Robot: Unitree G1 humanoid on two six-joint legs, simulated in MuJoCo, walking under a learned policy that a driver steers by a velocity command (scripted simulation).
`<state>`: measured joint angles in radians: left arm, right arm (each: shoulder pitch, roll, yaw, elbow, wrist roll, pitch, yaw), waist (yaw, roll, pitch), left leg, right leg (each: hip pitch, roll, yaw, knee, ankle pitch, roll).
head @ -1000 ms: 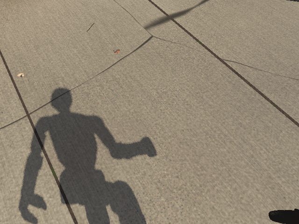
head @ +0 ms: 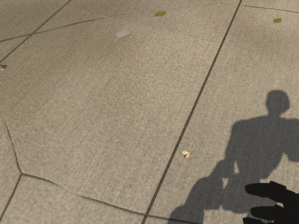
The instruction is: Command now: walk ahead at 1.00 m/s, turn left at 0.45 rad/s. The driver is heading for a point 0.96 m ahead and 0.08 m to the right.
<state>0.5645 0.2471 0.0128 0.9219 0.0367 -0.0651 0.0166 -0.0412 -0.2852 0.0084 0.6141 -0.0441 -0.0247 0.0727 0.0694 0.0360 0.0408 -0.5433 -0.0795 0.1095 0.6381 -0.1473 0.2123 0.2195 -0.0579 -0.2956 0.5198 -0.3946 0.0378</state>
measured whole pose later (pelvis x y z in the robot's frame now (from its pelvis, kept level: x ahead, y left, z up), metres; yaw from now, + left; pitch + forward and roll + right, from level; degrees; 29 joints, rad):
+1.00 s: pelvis +0.94 +0.03 +0.02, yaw +5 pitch +2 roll +0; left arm 0.28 0.28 0.02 0.89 -0.03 -0.08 0.00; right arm 0.13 -0.26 -0.01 0.82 -0.01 -0.09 0.03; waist 0.00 -0.02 0.08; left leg -0.43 -0.06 0.07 0.51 -0.10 0.09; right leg -0.35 0.01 0.10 1.29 -0.48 0.02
